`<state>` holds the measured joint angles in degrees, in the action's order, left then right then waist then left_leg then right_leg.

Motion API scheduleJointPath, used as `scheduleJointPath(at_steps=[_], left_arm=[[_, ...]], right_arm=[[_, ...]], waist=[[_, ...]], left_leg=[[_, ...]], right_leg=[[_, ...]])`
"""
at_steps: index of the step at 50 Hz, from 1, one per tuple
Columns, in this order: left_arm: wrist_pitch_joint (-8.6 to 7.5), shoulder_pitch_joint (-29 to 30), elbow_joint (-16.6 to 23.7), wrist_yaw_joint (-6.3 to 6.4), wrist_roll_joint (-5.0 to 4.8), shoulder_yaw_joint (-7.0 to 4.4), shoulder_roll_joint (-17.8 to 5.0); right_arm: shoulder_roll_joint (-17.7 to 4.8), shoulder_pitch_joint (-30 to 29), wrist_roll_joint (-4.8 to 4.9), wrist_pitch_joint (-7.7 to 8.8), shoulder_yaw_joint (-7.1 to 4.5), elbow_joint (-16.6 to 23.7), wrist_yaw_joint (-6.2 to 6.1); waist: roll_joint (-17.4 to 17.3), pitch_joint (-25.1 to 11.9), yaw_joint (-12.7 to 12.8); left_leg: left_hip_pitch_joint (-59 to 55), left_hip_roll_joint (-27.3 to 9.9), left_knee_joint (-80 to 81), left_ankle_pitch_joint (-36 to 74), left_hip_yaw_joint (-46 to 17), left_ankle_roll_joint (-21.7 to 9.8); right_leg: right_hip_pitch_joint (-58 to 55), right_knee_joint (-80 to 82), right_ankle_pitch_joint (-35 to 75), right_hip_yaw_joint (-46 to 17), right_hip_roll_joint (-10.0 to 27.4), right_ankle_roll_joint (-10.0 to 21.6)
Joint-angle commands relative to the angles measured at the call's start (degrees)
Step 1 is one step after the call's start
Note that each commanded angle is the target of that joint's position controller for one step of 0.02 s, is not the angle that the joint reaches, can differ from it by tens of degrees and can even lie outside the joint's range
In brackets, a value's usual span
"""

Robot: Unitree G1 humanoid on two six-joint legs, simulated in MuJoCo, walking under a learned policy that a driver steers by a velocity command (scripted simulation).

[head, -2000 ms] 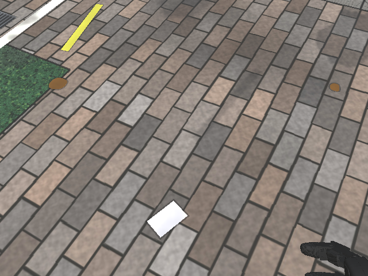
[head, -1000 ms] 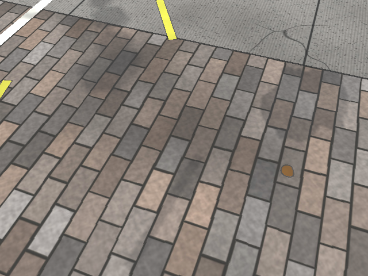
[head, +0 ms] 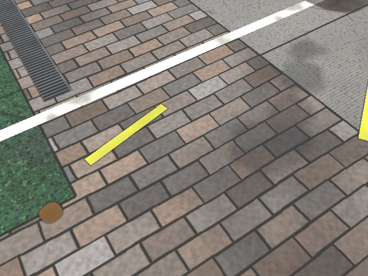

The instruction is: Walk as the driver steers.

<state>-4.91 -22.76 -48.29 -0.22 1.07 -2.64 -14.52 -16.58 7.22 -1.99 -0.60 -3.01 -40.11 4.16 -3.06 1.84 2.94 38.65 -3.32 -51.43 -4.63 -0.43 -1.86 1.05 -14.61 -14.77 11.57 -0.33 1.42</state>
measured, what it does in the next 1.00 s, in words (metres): walks ahead: left foot, then right foot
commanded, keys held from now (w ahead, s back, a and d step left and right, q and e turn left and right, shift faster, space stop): w+q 0.20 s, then w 0.80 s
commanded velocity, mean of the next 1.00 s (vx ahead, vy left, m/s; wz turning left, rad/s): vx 0.50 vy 0.00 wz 0.26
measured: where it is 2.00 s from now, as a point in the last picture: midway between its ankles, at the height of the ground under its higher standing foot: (168, 214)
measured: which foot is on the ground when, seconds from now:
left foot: up 0.00-0.14, down 0.16-0.74, up 0.76-1.00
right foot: down 0.00-0.16, up 0.18-0.70, down 0.72-1.00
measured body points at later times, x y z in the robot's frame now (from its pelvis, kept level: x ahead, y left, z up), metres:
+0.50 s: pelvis +0.27 +0.07 +0.00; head +0.29 +0.09 +0.45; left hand +0.35 +0.35 -0.12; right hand +0.35 -0.19 -0.12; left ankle +0.20 +0.10 -0.74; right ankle +0.43 -0.07 -0.68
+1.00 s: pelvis +0.56 +0.09 +0.00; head +0.58 +0.08 +0.45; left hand +0.51 +0.34 -0.13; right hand +0.73 -0.14 -0.13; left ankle +0.58 +0.25 -0.67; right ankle +0.56 +0.02 -0.74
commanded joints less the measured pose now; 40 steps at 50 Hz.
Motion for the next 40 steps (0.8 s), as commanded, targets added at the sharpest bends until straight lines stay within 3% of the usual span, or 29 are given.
scheduleJointPath(at_steps=[1, 3, 5, 7, 8, 9, 10, 11, 12, 13, 14, 16, 18, 21, 25, 30, 33, 35, 36, 37, 38, 39, 40], left_arm=[[-0.71, 0.8, 2.8, 0.36, -0.06, -1.79, -8.2], [-0.13, -0.7, 1.8, 0.68, -0.01, -2.01, -9.0], [0.66, -1.3, 1.1, 1.04, 0.12, -2.19, -10.2], [1.63, -1.4, 0.7, 1.33, 0.14, -2.52, -12.2], [2.09, -0.5, 1.1, 1.36, -0.12, -2.45, -12.4], [2.05, -0.9, 3.1, 1.17, 0.3, -1.75, -10.1], [1.8, -2.0, 7.7, -0.14, 0.25, -0.59, -4.2], [1.5, 5.9, 8.7, -0.12, 0.78, -1.34, -8.8], [0.94, 7.8, 9.3, -0.34, -0.39, -0.96, -7.6], [0.49, 6.4, 8.1, -0.26, -0.44, -0.49, -6.8], [1.03, 5.3, 7.2, -0.28, 0.22, -0.47, -6.5], [3.01, 1.8, 5.6, -0.7, 1.43, -0.39, -6.1], [3.85, 2.5, 5.5, -1.32, 1.47, -0.36, -5.2], [4.09, 9.1, 7.0, -1.59, 1.23, -0.39, -4.8], [3.79, 16.4, 8.8, -1.72, 0.93, -0.28, -4.4], [3.11, 24.5, 11.4, -2.03, 0.66, 0.33, -3.8], [2.5, 23.0, 11.4, -1.91, 0.53, 0.21, -4.3], [2.06, 13.4, 8.3, -0.86, 0.38, -0.69, -6.2], [1.5, 4.1, 5.4, -0.13, 0.7, -1.32, -7.3], [1.17, -5.6, 3.5, 0.81, 2.01, -2.38, -11.3], [1.32, -7.3, 2.8, 0.56, 2.5, -4.06, -17.3], [1.82, -2.7, 3.0, -0.23, 0.06, -3.05, -12.3], [1.83, 3.4, 3.8, -0.41, -0.46, -2.28, -9.4]], right_arm=[[-0.9, -7.2, -0.07, 0.94, 0.47, 5.8, 0.82], [-1.2, -8.9, -0.33, 0.93, 0.5, 6.7, 0.9], [-1.8, -8.3, -0.67, 0.86, 0.21, 6.8, 0.49], [-3.3, -1.1, -0.97, 1.17, -0.74, 5.0, -0.38], [-4.6, 8.2, -1.36, 1.74, -1.68, 2.1, -1.08], [-9.3, 17.0, -1.71, 1.87, -3.33, -0.1, -2.11], [-16.1, 13.9, -0.38, 1.58, -4.8, 1.2, -2.73], [-14.2, 16.7, 0.98, 1.1, -4.63, 1.6, -3.16], [-11.7, 14.1, 1.11, 1.15, -3.89, 0.2, -3.78], [-8.2, 12.0, 1.23, 1.57, -2.84, -0.5, -3.92], [-6.4, 9.8, 1.31, 2.15, -2.18, -0.6, -4.02], [-4.4, 8.2, 1.62, 3.38, -1.22, -0.8, -3.76], [-5.2, 10.2, 1.91, 4.31, -1.33, -2.4, -3.56], [-5.9, 13.7, 1.93, 4.64, -1.43, -4.3, -3.5], [-5.7, 17.3, 1.97, 4.93, -1.17, -6.3, -3.66], [-5.6, 21.5, 1.22, 5.03, -0.73, -9.1, -4.36], [-6.8, 20.3, 0.78, 5.03, -0.75, -10.2, -5.03], [-8.1, 18.5, 0.37, 5.14, -0.94, -10.6, -5.2], [-8.3, 17.5, 0.57, 5.07, -0.89, -10.6, -5.1], [-6.2, 17.7, 1.0, 5.39, -0.15, -9.2, -4.97], [-1.0, 25.2, 2.98, 5.33, 0.63, -8.7, -4.41], [-5.8, 20.9, 0.84, 5.21, -0.22, -9.3, -4.72], [-5.5, 17.2, 0.95, 5.3, -0.3, -8.2, -4.39]], waist=[[8.0, 2.7, 0.0], [7.9, 3.2, 0.4], [8.4, 2.1, -0.4], [9.2, -3.0, -3.9], [7.1, -8.3, -8.2], [0.8, -15.0, -11.3], [-12.4, -18.6, -6.3], [-2.0, -18.0, -10.8], [-0.2, -10.2, -8.5], [2.5, -5.8, -5.7], [3.1, -3.8, -3.4], [1.5, -4.3, -1.0], [1.4, -3.4, -0.8], [1.0, 0.1, -2.8], [0.3, 1.4, -5.2], [0.0, 3.6, -7.6], [-0.7, 3.5, -5.4], [-1.5, -1.6, -1.1], [-0.1, -6.7, 3.3], [4.5, -13.8, 6.7], [19.1, -19.8, 2.6], [9.5, -15.4, 1.8], [6.6, -6.9, -0.6]], left_leg=[[-1.2, -0.2, 8.4, 2.4, 3.5, -1.1], [-2.4, 0.5, 12.2, -0.7, 5.4, -2.5], [-6.4, 3.2, 14.9, -6.2, 7.7, -4.6], [-15.7, 7.8, 17.1, -11.8, 9.2, -7.4], [-27.8, 9.7, 21.6, -9.5, 8.3, -9.2], [-43.0, 0.2, 23.7, -16.5, -5.0, -11.9], [-58.0, -15.5, 29.4, -15.7, -36.6, -19.9], [-57.2, -16.0, 34.2, -10.1, -40.1, -19.6], [-50.8, -14.9, 34.0, -1.3, -29.4, -18.2], [-42.7, -12.2, 34.5, 8.0, -23.5, -16.0], [-37.4, -9.2, 35.2, 13.2, -18.6, -14.1], [-31.9, -6.4, 37.4, 17.4, -13.7, -12.8], [-30.7, -5.1, 39.7, 17.6, -11.5, -12.8], [-32.3, -4.4, 42.4, 15.3, -10.3, -11.3], [-37.4, -4.3, 42.6, 16.8, -9.1, -9.5], [-43.5, -5.8, 41.2, 21.8, -8.4, -9.3], [-45.4, -7.3, 37.8, 32.5, -7.7, -8.4], [-45.4, -6.4, 27.2, 48.3, -6.3, -6.9], [-41.8, -4.4, 16.1, 46.4, -4.4, -6.0], [-31.1, -1.6, -0.1, 28.4, -2.7, -5.2], [-10.9, 10.7, -22.0, -17.7, 0.1, -2.5], [-5.6, 8.6, -26.0, -22.2, -6.7, -3.7], [-4.3, 5.4, -24.4, -17.4, -6.3, -3.7]], right_leg=[[0.8, 5.3, 21.9, -3.6, 14.8, 5.8], [-2.3, 3.5, 25.9, -2.0, 15.7, 5.2], [-5.2, -1.9, 40.0, 0.3, 16.2, 4.4], [-6.5, -15.6, 55.9, 2.1, 16.2, 4.0], [-1.8, -28.4, 52.0, 3.4, 15.2, 2.9], [10.9, -45.4, 31.2, 3.5, 13.6, 1.1], [36.4, -64.2, -18.0, -0.9, 1.7, -2.6], [42.6, -67.0, -14.3, -11.5, 2.0, -2.2], [43.8, -64.4, -7.4, -12.0, 5.1, -1.5], [39.7, -58.6, -4.5, -11.8, 6.8, -1.2], [35.7, -54.8, -4.1, -12.1, 7.9, -1.4], [29.6, -51.4, -3.5, -11.8, 8.2, -2.1], [30.3, -48.2, -0.8, -10.8, 7.8, -2.6], [36.0, -41.7, 6.3, -10.4, 8.1, -3.0], [39.6, -32.8, 13.3, -10.1, 7.2, -2.8], [39.4, -23.1, 14.5, -8.2, 4.4, -0.5], [33.0, -18.4, 9.7, -7.5, 1.8, 2.3], [20.3, -16.4, 4.9, -6.3, -2.2, 4.6], [8.4, -12.8, 7.6, -6.7, -2.0, 6.2], [-6.7, -12.3, 2.6, -18.3, 8.9, 9.0], [-20.0, -7.1, 1.3, -47.8, 24.7, 17.8], [-14.7, -2.5, -0.3, -51.8, 22.5, 16.4], [-6.0, -1.6, 0.1, -41.2, 21.0, 15.3]])
Next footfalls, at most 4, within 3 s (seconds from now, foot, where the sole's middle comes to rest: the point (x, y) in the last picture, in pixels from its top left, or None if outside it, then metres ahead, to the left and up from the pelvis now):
0.16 left None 0.24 0.11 -0.78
0.72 right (201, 241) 0.60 0.02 -0.78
1.22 left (144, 193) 0.80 0.26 -0.78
1.66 right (197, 210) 0.73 0.04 -0.78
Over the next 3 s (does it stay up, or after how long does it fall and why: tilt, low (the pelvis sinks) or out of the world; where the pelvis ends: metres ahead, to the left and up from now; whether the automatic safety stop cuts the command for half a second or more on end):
stays up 1.02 -0.04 -0.01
